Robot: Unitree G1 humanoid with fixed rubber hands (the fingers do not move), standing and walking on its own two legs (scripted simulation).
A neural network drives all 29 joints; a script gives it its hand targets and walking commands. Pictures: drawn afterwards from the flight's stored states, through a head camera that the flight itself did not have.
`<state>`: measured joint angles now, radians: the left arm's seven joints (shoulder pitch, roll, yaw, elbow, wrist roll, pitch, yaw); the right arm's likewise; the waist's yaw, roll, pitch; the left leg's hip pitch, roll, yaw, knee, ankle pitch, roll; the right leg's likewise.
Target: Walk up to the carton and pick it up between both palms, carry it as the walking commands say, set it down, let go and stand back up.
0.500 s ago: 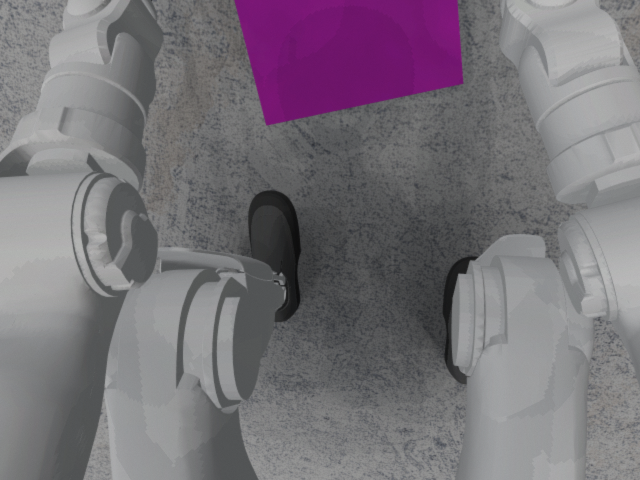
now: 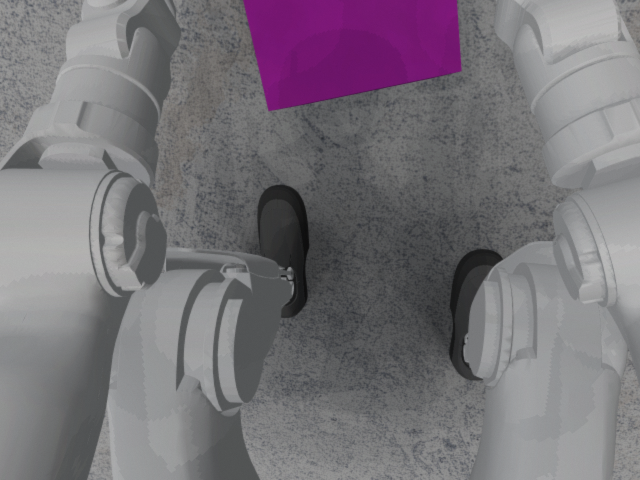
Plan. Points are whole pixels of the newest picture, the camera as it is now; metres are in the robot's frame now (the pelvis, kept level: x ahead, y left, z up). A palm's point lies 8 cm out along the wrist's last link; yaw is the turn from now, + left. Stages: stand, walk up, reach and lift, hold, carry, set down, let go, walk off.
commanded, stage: reach and lift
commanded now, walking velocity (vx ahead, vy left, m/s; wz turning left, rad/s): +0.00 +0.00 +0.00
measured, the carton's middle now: out of the picture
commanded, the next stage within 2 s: none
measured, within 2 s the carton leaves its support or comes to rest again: leaves its support in 0.98 s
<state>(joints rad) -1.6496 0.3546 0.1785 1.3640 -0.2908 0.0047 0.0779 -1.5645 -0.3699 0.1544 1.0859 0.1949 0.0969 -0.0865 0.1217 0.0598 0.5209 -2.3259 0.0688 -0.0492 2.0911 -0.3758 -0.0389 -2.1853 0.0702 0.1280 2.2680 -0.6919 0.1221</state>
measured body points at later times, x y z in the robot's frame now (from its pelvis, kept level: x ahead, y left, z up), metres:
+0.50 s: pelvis +0.02 -0.01 -0.01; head +0.40 -0.01 +0.21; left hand +0.56 +0.21 -0.20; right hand +0.57 -0.07 -0.23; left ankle +0.16 +0.15 -0.33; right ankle +0.09 -0.15 -0.33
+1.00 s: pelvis +0.01 -0.01 +0.00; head +0.40 -0.01 +0.21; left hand +0.55 +0.21 -0.19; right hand +0.57 -0.05 -0.22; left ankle +0.16 +0.15 -0.33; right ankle +0.09 -0.15 -0.33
